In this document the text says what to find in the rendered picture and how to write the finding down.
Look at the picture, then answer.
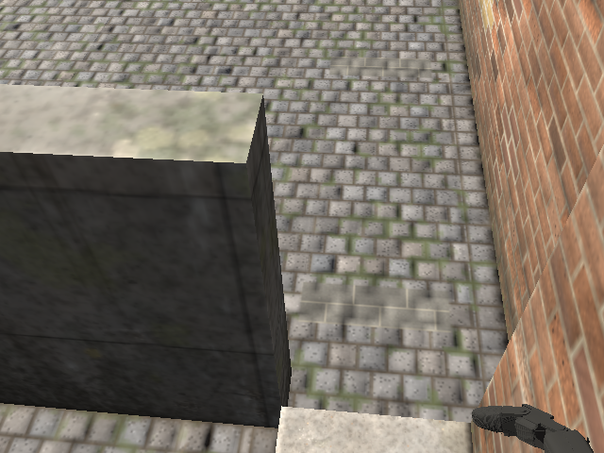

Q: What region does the robot right hand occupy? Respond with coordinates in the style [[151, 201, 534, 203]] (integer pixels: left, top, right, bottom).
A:
[[472, 404, 594, 453]]

